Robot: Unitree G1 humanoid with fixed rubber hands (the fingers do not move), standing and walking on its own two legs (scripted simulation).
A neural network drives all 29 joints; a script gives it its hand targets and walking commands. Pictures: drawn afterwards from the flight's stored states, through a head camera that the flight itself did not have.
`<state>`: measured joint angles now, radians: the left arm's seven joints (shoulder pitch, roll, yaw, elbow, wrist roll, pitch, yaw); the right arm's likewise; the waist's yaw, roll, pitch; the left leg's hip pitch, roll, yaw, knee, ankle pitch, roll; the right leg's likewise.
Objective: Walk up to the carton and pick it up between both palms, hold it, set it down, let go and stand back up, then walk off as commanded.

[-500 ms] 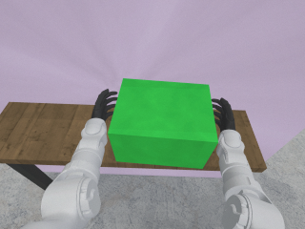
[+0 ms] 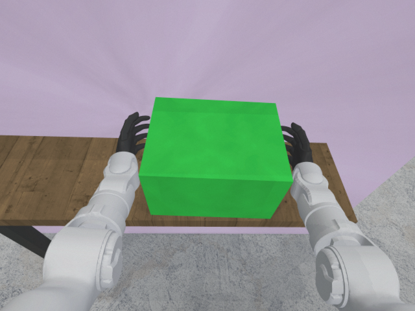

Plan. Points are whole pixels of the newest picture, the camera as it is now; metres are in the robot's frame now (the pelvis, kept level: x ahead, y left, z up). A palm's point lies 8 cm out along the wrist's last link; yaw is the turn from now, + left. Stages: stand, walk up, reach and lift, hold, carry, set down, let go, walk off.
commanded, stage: set down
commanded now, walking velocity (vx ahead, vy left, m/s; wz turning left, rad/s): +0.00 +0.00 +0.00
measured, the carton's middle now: (213, 158) +0.44 +0.01 +0.03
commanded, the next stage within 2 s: none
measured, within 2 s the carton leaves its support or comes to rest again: neither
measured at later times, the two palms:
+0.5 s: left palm (104, 177) +0.37 +0.22 +0.05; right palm (334, 185) +0.36 -0.23 +0.06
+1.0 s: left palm (81, 215) +0.29 +0.24 +0.05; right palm (333, 222) +0.29 -0.21 +0.04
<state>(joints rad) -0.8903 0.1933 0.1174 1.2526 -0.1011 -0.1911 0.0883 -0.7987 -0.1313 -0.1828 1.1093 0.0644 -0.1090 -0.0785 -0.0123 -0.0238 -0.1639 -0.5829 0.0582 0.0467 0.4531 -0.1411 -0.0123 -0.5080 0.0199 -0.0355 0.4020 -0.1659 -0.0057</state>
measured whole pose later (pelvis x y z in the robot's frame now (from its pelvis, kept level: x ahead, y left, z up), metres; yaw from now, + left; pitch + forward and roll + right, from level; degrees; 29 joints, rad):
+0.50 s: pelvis -0.02 -0.02 +0.00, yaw +2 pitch +11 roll -1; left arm -0.62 0.32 0.03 0.93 -0.24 -0.06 -0.02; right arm -0.55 -0.32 0.10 0.87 0.40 -0.08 -0.06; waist -0.02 -0.02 -0.14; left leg -0.54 0.06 0.01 0.47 -0.13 -0.03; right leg -0.47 0.03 -0.07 0.45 -0.18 -0.03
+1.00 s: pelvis -0.04 -0.01 +0.00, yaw +2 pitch +3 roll +0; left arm -0.36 0.31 0.04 0.61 -0.26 0.17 0.00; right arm -0.28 -0.25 -0.01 0.54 0.31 0.12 -0.09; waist 0.01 0.00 -0.07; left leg -0.38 0.04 0.03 0.44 -0.11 -0.01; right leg -0.33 0.00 -0.06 0.46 -0.18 -0.01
